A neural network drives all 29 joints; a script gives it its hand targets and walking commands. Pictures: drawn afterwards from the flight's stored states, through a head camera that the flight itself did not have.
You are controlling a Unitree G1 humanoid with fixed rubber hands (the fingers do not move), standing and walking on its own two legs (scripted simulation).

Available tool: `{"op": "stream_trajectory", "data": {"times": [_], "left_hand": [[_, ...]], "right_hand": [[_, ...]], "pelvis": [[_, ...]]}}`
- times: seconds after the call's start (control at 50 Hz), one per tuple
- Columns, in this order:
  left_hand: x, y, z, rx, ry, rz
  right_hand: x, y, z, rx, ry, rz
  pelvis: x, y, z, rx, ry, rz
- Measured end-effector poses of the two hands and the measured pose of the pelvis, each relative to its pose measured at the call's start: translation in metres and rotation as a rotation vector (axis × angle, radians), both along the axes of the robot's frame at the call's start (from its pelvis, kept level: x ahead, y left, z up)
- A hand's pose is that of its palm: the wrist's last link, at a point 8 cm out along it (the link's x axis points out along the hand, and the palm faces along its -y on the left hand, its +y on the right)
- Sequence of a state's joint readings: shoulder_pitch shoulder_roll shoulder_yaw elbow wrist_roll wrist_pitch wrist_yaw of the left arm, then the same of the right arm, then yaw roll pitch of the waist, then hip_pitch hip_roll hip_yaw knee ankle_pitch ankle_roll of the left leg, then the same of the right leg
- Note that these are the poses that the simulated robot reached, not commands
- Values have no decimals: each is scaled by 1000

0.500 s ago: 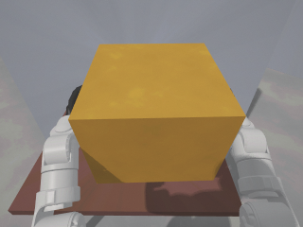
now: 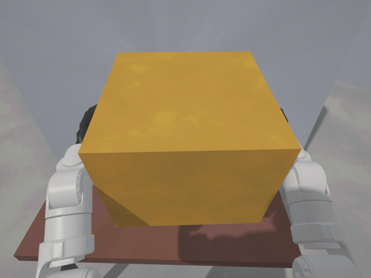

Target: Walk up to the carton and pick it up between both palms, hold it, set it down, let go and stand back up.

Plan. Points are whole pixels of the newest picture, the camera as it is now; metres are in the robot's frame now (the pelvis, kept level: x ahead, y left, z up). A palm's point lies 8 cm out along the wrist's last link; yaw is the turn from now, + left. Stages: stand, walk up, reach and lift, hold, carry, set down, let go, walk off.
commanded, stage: hold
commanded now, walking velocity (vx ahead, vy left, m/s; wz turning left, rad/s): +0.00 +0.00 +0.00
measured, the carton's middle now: (186, 134) +0.37 +0.00 +0.17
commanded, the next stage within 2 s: none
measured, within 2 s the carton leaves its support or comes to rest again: neither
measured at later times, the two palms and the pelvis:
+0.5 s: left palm (92, 143) +0.34 +0.19 +0.18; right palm (284, 140) +0.34 -0.20 +0.18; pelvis +0.00 +0.01 +0.00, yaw -1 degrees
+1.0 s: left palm (90, 143) +0.34 +0.19 +0.18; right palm (278, 139) +0.35 -0.19 +0.17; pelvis -0.01 +0.00 +0.00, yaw +0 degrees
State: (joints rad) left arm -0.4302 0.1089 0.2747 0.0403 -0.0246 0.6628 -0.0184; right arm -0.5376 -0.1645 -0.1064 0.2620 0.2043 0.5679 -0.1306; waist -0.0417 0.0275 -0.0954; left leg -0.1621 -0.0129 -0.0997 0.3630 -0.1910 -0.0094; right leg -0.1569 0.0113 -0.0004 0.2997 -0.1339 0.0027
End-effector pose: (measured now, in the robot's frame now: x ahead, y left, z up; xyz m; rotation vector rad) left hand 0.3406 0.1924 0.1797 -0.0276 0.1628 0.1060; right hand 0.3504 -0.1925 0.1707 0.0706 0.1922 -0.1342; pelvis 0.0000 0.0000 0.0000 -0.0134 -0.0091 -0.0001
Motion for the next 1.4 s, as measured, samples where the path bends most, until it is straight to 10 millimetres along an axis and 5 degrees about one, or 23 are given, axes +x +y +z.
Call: {"op": "stream_trajectory", "data": {"times": [1.4], "left_hand": [[-4, -1, -10, -12, 14, -4]], "right_hand": [[-6, -1, -3, 2, 7, -11]], "pelvis": [[2, 4, -1, 2, -3, -17]]}}
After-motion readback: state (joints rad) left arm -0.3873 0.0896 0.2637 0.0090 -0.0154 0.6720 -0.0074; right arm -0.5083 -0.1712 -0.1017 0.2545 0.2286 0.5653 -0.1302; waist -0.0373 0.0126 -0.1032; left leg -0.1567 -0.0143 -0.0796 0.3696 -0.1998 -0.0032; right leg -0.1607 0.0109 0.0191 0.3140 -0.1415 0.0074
